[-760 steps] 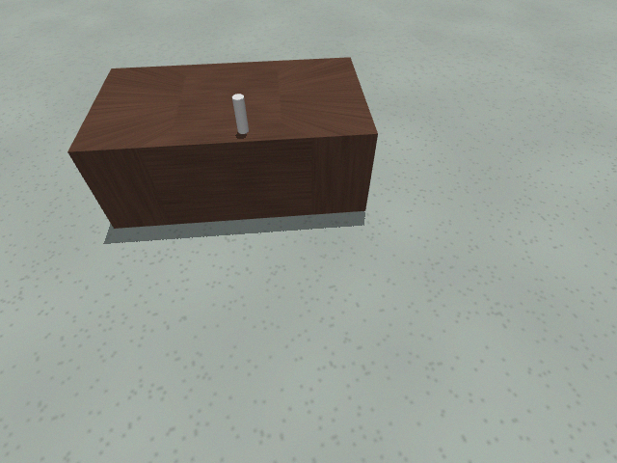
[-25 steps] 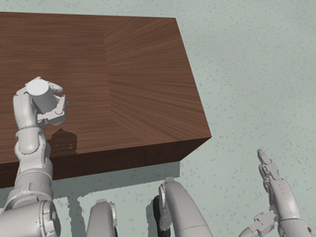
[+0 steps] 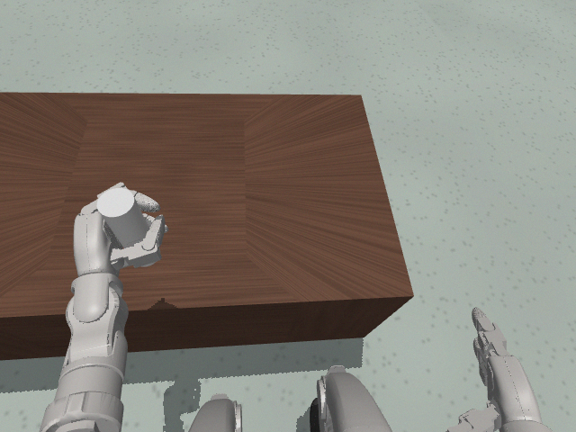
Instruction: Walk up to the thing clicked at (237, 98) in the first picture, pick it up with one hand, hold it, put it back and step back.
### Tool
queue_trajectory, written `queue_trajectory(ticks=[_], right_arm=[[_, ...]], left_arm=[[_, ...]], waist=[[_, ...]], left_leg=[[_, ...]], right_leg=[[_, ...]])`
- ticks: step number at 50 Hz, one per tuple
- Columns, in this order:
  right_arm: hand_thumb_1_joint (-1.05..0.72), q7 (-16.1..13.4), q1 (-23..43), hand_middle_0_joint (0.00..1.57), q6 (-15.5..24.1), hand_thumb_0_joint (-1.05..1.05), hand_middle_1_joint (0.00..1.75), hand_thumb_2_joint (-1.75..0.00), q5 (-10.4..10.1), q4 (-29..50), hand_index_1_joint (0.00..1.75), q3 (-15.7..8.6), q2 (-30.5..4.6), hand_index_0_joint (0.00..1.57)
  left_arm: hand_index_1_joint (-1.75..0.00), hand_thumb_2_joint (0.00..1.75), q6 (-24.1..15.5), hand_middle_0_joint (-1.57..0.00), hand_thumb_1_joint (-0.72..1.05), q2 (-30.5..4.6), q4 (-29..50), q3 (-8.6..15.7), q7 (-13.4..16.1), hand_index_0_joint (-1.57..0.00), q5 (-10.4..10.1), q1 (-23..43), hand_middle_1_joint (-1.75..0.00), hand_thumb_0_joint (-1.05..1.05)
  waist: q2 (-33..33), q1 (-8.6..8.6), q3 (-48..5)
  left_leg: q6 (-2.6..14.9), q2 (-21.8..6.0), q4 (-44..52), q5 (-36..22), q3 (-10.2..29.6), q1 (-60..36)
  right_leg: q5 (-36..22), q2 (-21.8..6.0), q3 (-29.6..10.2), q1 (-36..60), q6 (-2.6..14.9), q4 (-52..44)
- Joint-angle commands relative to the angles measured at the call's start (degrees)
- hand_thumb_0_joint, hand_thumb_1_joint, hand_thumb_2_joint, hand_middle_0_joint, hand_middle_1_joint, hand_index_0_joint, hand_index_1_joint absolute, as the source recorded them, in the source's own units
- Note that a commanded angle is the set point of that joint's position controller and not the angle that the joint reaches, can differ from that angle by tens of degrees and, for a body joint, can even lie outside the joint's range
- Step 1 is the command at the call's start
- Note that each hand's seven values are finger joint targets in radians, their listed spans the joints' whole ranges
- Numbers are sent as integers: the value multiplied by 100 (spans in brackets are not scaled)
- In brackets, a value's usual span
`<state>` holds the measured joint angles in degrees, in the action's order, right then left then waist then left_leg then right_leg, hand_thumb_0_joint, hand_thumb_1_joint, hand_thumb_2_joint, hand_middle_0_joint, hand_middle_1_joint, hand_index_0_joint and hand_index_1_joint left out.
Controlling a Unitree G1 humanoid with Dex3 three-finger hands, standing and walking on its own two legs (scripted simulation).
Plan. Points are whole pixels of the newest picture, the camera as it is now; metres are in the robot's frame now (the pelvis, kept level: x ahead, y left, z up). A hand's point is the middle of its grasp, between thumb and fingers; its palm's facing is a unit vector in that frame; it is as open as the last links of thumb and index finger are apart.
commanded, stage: lift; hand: left
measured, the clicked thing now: (132, 231) +0.39 +0.19 +0.02
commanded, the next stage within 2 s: hold in 0.68 s
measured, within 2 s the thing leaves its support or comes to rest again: neither
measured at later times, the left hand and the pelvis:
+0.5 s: hand (137, 226) +0.37 +0.17 +0.07, palm faces +0.12 -0.99 +0.00, open 5.2 cm; pelvis +0.01 +0.00 +0.03, yaw +0 degrees
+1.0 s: hand (133, 230) +0.35 +0.17 +0.09, palm faces +0.13 -0.99 +0.00, open 5.2 cm; pelvis +0.01 +0.00 +0.04, yaw +0 degrees
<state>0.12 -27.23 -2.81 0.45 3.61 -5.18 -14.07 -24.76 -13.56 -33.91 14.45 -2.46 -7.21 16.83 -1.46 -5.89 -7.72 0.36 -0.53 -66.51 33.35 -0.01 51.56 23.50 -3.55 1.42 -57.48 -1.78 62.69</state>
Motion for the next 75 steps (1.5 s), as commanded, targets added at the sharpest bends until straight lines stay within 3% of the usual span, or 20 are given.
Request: queue_trajectory(ticks=[1, 4, 5, 7, 10, 13, 16, 20, 23, 26, 28, 34, 36, 38, 41, 46, 53, 65, 70, 75], right_arm=[[57, -136, -221, 5, 285, 0, 5, -4, -28, 790, 5, -438, -744, 5], [57, -148, -145, 5, 261, 0, 5, -4, -45, 783, 5, -449, -749, 5], [57, -156, -166, 5, 254, 0, 5, -4, -42, 676, 5, -503, -758, 5], [57, -163, -131, 5, 236, 0, 5, -4, -46, 584, 5, -501, -754, 5], [57, -160, -140, 5, 194, 0, 5, -4, -69, 473, 5, -351, -648, 5], [57, -188, -1, 5, 179, 0, 5, -4, -75, 558, 5, -520, -793, 5], [57, -212, 41, 5, 165, 0, 5, -4, -87, 288, 5, -573, -819, 5], [56, -209, -18, 5, 163, 0, 5, -4, -99, 231, 5, -340, -604, 5], [57, -234, 164, 5, 168, 0, 5, -4, -110, 268, 5, -568, -826, 5], [57, -225, 121, 5, 189, 0, 5, -4, -107, 213, 5, -396, -666, 5], [57, -244, 145, 5, 194, 0, 5, -4, -114, 217, 5, -463, -744, 5], [57, -220, 163, 5, 202, 0, 5, -4, -126, -27, 5, -364, -631, 5], [56, -232, 208, 5, 216, 0, 5, -4, -128, -31, 5, -520, -775, 5], [56, -217, 173, 5, 214, 0, 5, -4, -123, -35, 5, -386, -658, 5], [56, -231, 213, 5, 211, 0, 5, -5, -130, -240, 5, -412, -656, 5], [56, -239, 429, 5, 260, 0, 5, -4, -142, -237, 5, -459, -743, 5], [56, -261, 489, 5, 312, 0, 5, -5, -143, -322, 5, -343, -612, 5], [56, -298, 556, 5, 392, 0, 5, -5, -168, -624, 5, -407, -656, 5], [56, -286, 585, 5, 464, 0, 5, -4, -150, -643, 5, -377, -611, 5], [57, -288, 579, 5, 505, 0, 5, -4, -160, -699, 5, -483, -716, 5]], left_arm=[[-140, 133, -310, -132, 66, -754, 1672, -48, -45, -135, -100, 1665, -141, 0], [-140, 133, -193, -132, 66, -653, 1548, -40, 0, -136, -133, 1320, -142, 0], [-141, 133, -212, -133, 67, -830, 1894, 111, 27, -136, -148, 1423, -143, 0], [-140, 133, -143, -133, 68, -569, 1706, -112, 38, -136, -130, 1239, -142, 0], [-142, 135, -111, -134, 68, -731, 1968, -61, 48, -137, -126, 1230, -143, 0], [-141, 133, -29, -135, 67, -542, 1948, -168, 48, -138, -154, 1116, -143, 0], [-140, 132, 26, -134, 68, -682, 2102, -45, 67, -137, -170, 1079, -142, 0], [-141, 132, 74, -135, 65, -495, 2113, -204, 32, -138, -204, 1034, -144, 0], [-140, 131, 113, -134, 66, -588, 2208, -126, 77, -137, -205, 958, -142, 0], [-141, 132, 131, -135, 67, -414, 2234, -278, 55, -139, -210, 913, -143, 0], [-142, 132, 129, -136, 67, -604, 2318, -137, 61, -139, -215, 951, -144, 0], [-141, 131, 197, -135, 64, -450, 2433, -216, 74, -139, -270, 714, -143, 0], [-142, 132, 205, -138, 67, -562, 2595, -155, 94, -141, -254, 784, -144, 0], [-143, 132, 228, -138, 65, -361, 2473, -363, 67, -142, -223, 611, -145, 0], [-146, 133, 273, -140, 65, -481, 2491, -242, 101, -142, -226, 584, -147, 0], [-146, 133, 311, -140, 65, -445, 2733, -299, 150, -142, -251, 629, -147, 0], [-145, 132, 404, -140, 66, -324, 2942, -438, 143, -142, -258, 463, -146, 0], [-145, 132, 530, -140, 64, -317, 2827, -336, 213, -143, -265, 235, -147, 0], [-145, 132, 479, -140, 66, -156, 3058, -576, 181, -142, -256, 364, -146, 0], [-143, 131, 489, -139, 69, -276, 3108, -374, 243, -142, -267, 170, -144, 0]], waist=[[477, 50, -2009], [238, 129, -1882], [321, 197, -1944], [345, 150, -1841], [326, 271, -1834], [189, 223, -1812], [214, 297, -1747], [128, 293, -1622], [13, 303, -1546], [112, 300, -1532], [116, 339, -1512], [110, 420, -1406], [221, 381, -1609], [130, 343, -1551], [195, 427, -1514], [165, 422, -1229], [93, 445, -1264], [-109, 429, -952], [100, 407, -1072], [105, 463, -1118]], left_leg=[[-138, 128, 1251, -1923, 54, -997], [-110, 139, 1345, -1937, 28, -939], [-107, 150, 1361, -1946, -2, -972], [-148, 111, 1468, -2054, 42, -1127], [-161, 99, 1530, -2281, 38, -1231], [-159, 84, 1636, -2305, 36, -1390], [-145, 90, 1729, -2141, 23, -1394], [-136, 98, 1773, -2279, -3, -1471], [-100, 114, 1898, -1996, -16, -1459], [-164, 69, 1968, -2198, 28, -1612], [-129, 113, 1969, -2109, -22, -1593], [-150, 104, 2023, -2402, -16, -1639], [-148, 94, 2032, -2447, -17, -1744], [-163, 77, 2043, -2552, -15, -1761], [-161, 91, 2070, -2597, -28, -1780], [-139, 85, 2263, -2172, 10, -1790], [-123, 100, 2312, -2220, -35, -1898], [-69, 102, 2469, -1970, -55, -1934], [-107, 100, 2480, -2177, -53, -2095], [-97, 105, 2561, -1991, -41, -2135]], right_leg=[[-1362, 232, -11, 1959, 244, -736], [-1433, 216, -21, 2223, 232, -853], [-1460, 199, -56, 2324, 231, -876], [-1455, 217, -18, 2209, 259, -891], [-1616, 212, -6, 2382, 265, -919], [-1644, 221, -4, 2457, 258, -1011], [-1504, 210, -14, 2485, 252, -1110], [-1643, 213, -4, 2627, 236, -1201], [-1449, 201, -23, 2693, 222, -1329], [-1517, 223, 25, 2666, 248, -1321], [-1505, 204, -9, 2776, 224, -1407], [-1752, 190, 3, 2934, 240, -1423], [-1806, 191, -15, 2979, 250, -1414], [-1890, 197, 2, 3045, 256, -1423], [-1916, 180, -6, 3102, 262, -1455], [-1502, 206, 40, 2975, 240, -1615], [-1594, 206, 52, 3175, 222, -1729], [-1431, 209, 52, 3254, 187, -1928], [-1562, 213, 59, 3269, 207, -1903], [-1416, 213, 63, 3386, 206, -1971]])
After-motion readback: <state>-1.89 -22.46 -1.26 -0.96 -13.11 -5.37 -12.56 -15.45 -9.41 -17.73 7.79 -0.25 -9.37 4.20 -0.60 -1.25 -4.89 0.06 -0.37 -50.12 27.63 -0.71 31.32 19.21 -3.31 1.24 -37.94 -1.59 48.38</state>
